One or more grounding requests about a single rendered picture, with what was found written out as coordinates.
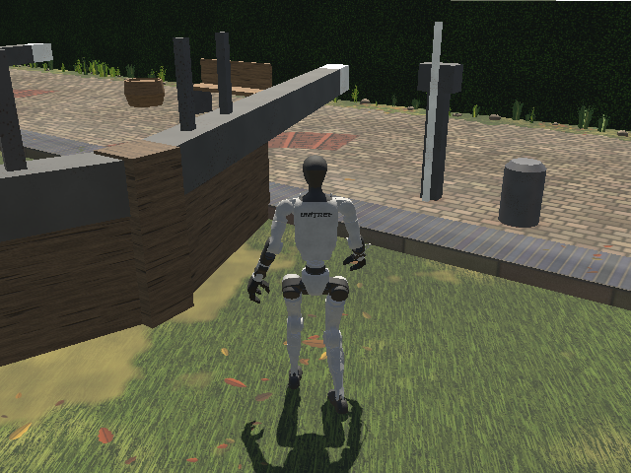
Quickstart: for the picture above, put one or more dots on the right robot upper arm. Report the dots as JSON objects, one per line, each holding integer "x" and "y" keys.
{"x": 346, "y": 208}

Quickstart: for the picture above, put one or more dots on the left robot hand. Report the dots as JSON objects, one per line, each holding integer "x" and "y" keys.
{"x": 252, "y": 288}

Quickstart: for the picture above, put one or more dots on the left robot upper arm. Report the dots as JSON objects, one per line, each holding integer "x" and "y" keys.
{"x": 283, "y": 209}

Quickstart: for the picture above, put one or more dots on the robot right forearm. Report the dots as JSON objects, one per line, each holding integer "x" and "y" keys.
{"x": 359, "y": 253}

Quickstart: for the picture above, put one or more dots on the robot head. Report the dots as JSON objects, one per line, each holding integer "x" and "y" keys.
{"x": 314, "y": 169}

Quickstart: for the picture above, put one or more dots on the right robot shin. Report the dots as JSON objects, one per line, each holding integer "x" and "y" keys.
{"x": 335, "y": 359}

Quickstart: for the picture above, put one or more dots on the right robot hand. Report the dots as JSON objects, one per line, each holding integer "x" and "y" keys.
{"x": 351, "y": 258}

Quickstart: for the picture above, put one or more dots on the robot left forearm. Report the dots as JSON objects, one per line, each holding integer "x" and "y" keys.
{"x": 264, "y": 262}

